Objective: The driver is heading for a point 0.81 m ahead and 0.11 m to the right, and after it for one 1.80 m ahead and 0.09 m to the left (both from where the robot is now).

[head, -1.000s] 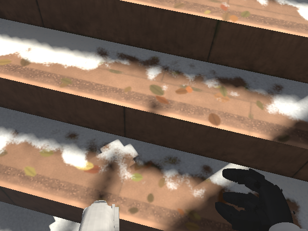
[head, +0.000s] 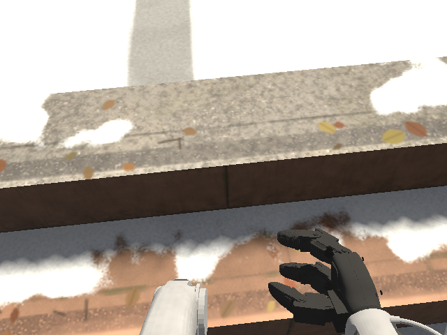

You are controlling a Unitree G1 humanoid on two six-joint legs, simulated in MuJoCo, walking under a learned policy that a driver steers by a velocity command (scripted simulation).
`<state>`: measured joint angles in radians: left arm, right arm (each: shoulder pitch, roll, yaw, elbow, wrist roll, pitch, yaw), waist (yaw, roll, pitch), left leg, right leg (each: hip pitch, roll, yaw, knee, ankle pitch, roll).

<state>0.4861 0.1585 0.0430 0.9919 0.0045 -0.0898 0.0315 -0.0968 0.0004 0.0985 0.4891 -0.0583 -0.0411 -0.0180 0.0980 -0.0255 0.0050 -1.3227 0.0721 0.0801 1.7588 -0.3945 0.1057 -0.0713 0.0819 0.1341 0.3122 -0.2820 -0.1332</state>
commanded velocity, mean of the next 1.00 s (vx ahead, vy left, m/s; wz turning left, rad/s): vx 0.47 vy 0.00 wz -0.25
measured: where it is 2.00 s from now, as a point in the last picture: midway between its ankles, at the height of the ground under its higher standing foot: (330, 18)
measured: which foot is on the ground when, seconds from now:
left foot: up 0.00-0.04, down 0.06-0.64, up 0.66-1.00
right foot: down 0.00-0.08, up 0.10-0.58, down 0.60-1.00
